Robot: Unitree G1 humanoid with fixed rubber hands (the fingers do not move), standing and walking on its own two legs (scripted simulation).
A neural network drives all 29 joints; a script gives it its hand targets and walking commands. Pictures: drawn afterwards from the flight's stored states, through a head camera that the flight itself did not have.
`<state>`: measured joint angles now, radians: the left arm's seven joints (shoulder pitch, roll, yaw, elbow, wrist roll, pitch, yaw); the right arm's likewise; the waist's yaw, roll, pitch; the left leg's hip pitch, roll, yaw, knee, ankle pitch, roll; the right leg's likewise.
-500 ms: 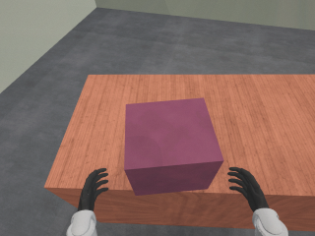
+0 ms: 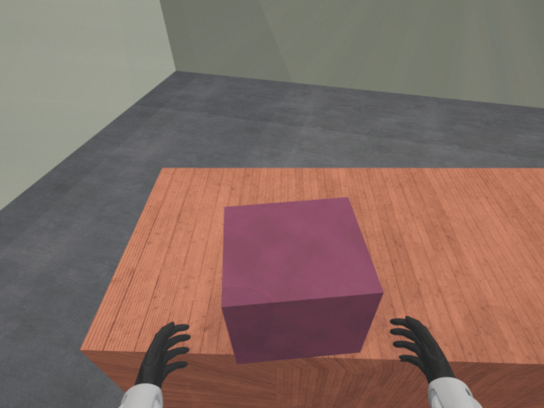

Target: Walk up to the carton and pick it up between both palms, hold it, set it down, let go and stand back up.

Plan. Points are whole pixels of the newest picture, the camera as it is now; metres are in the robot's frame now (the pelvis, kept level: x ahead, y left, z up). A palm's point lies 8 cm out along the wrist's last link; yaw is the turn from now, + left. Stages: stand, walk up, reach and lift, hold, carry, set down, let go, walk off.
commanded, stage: let go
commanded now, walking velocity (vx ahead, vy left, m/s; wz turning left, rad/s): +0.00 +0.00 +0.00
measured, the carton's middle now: (292, 280) +0.33 -0.02 -0.02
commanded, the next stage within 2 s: stand in 0.18 s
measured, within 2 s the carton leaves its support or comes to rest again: neither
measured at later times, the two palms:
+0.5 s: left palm (147, 381) +0.19 +0.21 -0.05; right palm (450, 392) +0.15 -0.24 -0.05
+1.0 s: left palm (146, 378) +0.19 +0.21 -0.05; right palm out of the picture -0.05 -0.22 -0.14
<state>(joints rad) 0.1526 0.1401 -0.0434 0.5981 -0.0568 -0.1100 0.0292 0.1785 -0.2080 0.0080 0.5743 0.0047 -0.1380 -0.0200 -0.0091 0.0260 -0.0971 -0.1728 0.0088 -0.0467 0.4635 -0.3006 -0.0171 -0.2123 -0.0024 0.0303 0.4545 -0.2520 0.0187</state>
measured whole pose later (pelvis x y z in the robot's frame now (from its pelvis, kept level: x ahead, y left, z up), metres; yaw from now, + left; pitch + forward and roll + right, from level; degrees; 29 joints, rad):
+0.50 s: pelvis -0.02 +0.01 -0.02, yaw -5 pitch +1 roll +0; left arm 0.19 0.21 -0.01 0.44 0.03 -0.08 -0.05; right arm 0.17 -0.21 -0.01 0.48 -0.03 -0.04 0.01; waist 0.01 -0.02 -0.08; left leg -0.28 0.04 0.04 0.65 -0.38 -0.01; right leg -0.36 0.03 0.11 0.64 -0.29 0.03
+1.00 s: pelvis -0.04 +0.02 -0.01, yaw -9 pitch -1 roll +2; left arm 0.17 0.20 0.02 0.48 0.02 -0.07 -0.01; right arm 0.37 -0.21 -0.07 0.79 -0.06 0.05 0.02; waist -0.04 0.01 -0.01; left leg -0.25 0.01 0.12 0.58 -0.33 0.02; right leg -0.37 0.01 0.20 0.62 -0.25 0.06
